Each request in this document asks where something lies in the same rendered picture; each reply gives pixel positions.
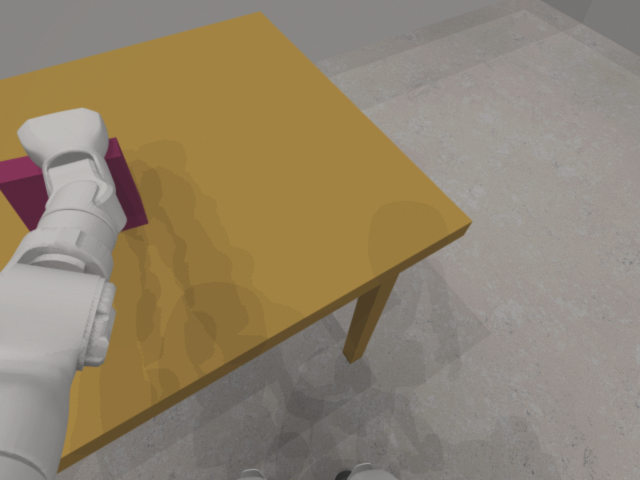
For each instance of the sponge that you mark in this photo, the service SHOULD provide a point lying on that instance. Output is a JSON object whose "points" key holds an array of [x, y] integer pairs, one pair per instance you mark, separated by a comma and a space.
{"points": [[23, 185]]}

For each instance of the robot left hand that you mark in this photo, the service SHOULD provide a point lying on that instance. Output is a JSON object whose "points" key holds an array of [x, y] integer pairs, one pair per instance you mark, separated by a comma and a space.
{"points": [[43, 135]]}

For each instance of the left robot forearm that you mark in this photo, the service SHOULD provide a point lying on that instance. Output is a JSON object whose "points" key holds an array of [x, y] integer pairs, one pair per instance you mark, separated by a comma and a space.
{"points": [[83, 217]]}

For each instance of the table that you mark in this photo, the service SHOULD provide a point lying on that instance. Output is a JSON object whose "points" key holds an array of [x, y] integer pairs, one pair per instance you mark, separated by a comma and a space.
{"points": [[271, 199]]}

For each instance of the left robot upper arm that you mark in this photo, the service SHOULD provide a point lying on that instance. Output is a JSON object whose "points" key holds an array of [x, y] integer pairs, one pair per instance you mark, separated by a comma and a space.
{"points": [[52, 323]]}

